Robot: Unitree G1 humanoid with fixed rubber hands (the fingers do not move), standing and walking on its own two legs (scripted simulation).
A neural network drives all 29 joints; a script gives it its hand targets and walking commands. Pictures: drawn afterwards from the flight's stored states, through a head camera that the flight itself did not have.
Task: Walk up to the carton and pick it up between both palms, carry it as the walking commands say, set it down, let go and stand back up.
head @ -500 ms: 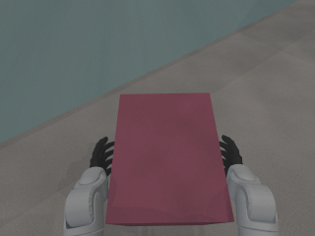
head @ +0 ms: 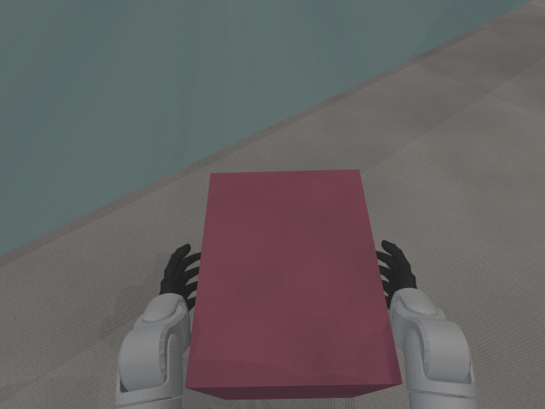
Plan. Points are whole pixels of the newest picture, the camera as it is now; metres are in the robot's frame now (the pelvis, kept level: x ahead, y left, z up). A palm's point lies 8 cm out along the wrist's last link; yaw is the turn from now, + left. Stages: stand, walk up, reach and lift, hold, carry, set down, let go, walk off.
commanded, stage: carry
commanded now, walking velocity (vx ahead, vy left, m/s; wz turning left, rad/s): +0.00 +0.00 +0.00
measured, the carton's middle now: (287, 294) +0.30 +0.00 -0.02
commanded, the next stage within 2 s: none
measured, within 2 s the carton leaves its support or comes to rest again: neither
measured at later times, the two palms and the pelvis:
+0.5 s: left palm (156, 324) +0.23 +0.17 +0.04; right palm (389, 319) +0.23 -0.14 +0.04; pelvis -0.03 +0.02 +0.00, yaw +0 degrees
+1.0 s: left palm (154, 329) +0.22 +0.17 +0.05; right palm (390, 322) +0.22 -0.14 +0.04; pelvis -0.05 +0.02 +0.00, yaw +1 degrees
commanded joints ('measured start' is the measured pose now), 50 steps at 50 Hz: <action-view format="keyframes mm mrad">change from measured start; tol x16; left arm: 1 -366 -618 -513 -98 -140 -31 -95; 50 -549 -703 -502 58 -122 -113 -156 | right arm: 1 -388 624 528 -92 168 -48 113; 50 -575 717 501 48 151 -127 176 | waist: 1 7 45 -324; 50 5 -18 -278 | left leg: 1 203 106 -95 11 532 34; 18 161 92 -128 -52 216 47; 40 211 113 -137 -37 481 60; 50 169 96 -135 -38 338 52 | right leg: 1 80 -139 97 -55 668 39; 4 106 -167 115 -56 794 30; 22 -36 -114 97 -114 185 1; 33 16 -132 85 -77 458 14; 50 23 -137 113 -103 469 -7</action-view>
